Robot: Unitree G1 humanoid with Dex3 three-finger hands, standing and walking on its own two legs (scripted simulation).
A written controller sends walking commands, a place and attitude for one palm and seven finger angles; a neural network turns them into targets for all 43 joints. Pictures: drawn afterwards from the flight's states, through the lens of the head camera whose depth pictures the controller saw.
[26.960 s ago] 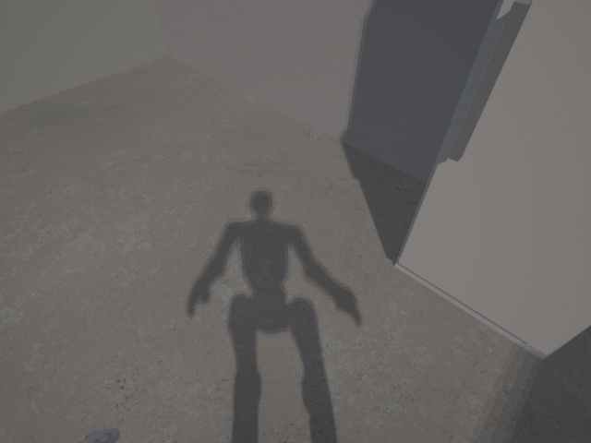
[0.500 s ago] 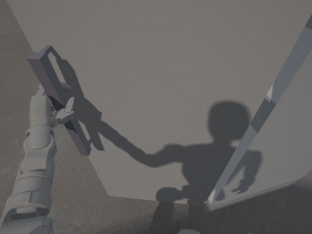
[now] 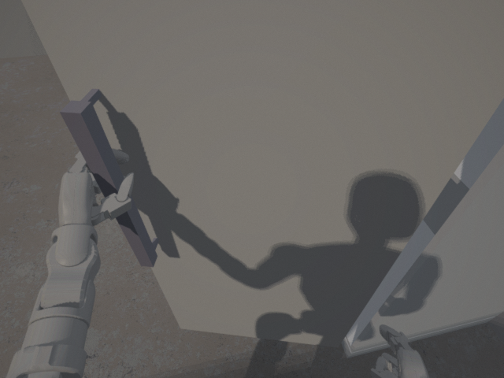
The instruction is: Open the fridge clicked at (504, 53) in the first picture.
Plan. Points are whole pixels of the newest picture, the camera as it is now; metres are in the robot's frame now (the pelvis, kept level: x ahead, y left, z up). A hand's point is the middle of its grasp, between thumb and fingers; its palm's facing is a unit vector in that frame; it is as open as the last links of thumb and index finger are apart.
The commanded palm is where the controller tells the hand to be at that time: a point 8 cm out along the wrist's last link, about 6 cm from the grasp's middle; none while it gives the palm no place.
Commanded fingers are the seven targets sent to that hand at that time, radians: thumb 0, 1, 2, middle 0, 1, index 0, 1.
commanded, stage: stop walking and hold the door back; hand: left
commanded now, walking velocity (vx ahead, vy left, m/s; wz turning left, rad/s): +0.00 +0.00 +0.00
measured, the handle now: (127, 194) +0.39 +0.25 +0.08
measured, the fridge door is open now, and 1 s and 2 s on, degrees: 71 71 71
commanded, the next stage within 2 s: loosen the grip on the handle in 0.18 s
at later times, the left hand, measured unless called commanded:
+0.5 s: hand (121, 190) +0.36 +0.23 +0.13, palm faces +0.29 -0.94 -0.20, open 8.5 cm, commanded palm +0.32 +0.27 +0.12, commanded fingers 0.00 -0.55 0.20 -0.42 -1.37 -0.42 -1.37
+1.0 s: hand (108, 201) +0.35 +0.25 +0.11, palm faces +0.33 -0.91 -0.23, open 14.5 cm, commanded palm +0.31 +0.30 +0.11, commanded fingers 0.00 -0.55 0.20 -0.25 -1.15 -0.25 -1.15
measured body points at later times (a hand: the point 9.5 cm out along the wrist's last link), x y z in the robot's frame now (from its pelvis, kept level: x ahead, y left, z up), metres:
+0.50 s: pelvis -0.01 +0.00 -0.01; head -0.02 +0.00 +0.44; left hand +0.33 +0.28 +0.14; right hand +0.14 -0.25 -0.09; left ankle +0.01 +0.12 -0.74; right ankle +0.04 -0.10 -0.74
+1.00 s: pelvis +0.02 -0.01 -0.01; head +0.03 -0.01 +0.44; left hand +0.32 +0.30 +0.13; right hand +0.18 -0.25 -0.10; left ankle +0.01 +0.12 -0.74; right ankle +0.04 -0.10 -0.74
